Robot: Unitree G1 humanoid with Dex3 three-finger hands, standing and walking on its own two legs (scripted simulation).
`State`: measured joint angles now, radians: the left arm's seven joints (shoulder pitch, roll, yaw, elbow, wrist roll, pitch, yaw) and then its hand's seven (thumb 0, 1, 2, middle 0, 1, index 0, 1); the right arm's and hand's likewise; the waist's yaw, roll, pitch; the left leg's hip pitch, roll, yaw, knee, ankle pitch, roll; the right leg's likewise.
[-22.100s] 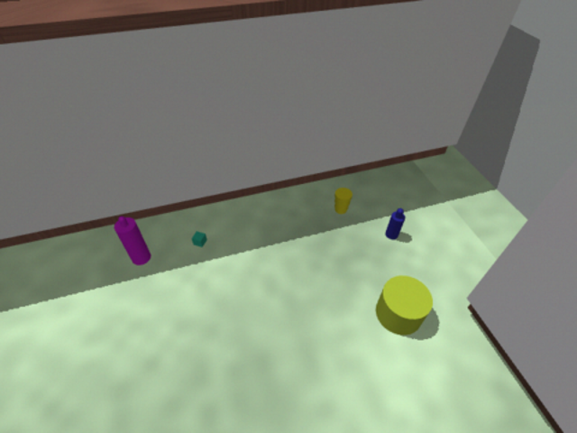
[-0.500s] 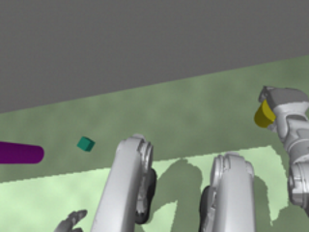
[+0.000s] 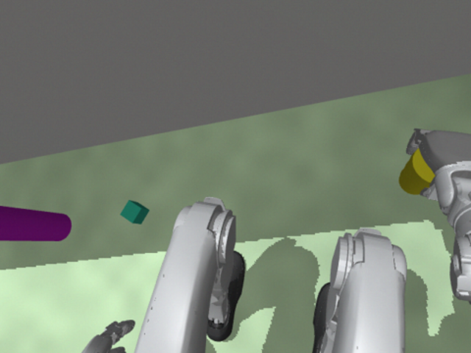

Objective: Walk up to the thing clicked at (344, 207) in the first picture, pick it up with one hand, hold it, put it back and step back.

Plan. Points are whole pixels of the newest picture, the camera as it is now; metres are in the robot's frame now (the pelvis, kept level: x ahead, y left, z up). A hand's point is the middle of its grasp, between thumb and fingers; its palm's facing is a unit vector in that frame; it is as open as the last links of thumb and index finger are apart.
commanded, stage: lower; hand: right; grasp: from above
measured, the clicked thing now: (424, 173) +0.46 -0.26 -0.23
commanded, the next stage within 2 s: rest in 0.10 s
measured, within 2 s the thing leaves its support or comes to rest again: rests again in 0.60 s
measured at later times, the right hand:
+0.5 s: hand (424, 170) +0.46 -0.26 -0.23, palm faces -0.47 +0.08 -0.88, open 9.8 cm
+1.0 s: hand (426, 174) +0.46 -0.27 -0.24, palm faces -0.47 +0.08 -0.88, open 9.8 cm
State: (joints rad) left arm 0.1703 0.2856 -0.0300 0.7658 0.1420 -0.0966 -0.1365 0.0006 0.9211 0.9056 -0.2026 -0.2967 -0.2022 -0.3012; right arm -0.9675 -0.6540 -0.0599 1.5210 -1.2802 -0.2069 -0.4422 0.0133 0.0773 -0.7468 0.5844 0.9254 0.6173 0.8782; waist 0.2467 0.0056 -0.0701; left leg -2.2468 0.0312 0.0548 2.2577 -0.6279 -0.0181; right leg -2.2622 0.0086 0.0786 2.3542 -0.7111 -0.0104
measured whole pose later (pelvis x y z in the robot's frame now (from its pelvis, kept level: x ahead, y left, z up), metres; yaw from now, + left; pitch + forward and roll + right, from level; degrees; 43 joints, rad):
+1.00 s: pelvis +0.00 +0.00 -0.05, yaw +4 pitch +30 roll +10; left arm 0.15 0.31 -0.14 0.75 0.25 -0.19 -0.24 0.00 0.91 0.90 -0.20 -0.30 -0.20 -0.30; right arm -1.04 -0.84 -0.12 1.77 -1.35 -0.27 -0.59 0.01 0.07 -0.75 0.57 0.93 0.61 0.89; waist 0.33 0.05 0.03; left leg -2.30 0.01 0.11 2.38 -0.61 -0.03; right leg -2.35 0.01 0.15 2.54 -0.73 -0.01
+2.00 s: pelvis +0.00 +0.00 -0.05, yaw +5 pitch +31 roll +11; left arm 0.15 0.33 -0.14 0.74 0.26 -0.21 -0.28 0.00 0.90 0.90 -0.20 -0.30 -0.20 -0.30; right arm -1.00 -0.85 -0.16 1.70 -1.33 -0.25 -0.59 0.00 0.50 -1.06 0.08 1.07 0.07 1.08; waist 0.34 0.05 0.05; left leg -2.31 0.01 0.13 2.37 -0.62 -0.03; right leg -2.35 0.01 0.17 2.54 -0.74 -0.01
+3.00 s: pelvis -0.02 +0.00 +0.00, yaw +0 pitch +34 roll +7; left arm 0.16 0.27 -0.08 0.74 0.14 -0.08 -0.12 0.00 0.92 0.90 -0.20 -0.30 -0.20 -0.30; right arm -1.05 -0.71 -0.03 1.58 -1.34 -0.24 -0.45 0.00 0.56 -1.04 0.10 1.03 0.09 1.04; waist 0.29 0.02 -0.06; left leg -2.24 0.03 0.05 2.23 -0.58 -0.03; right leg -2.28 0.02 0.08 2.34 -0.65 -0.02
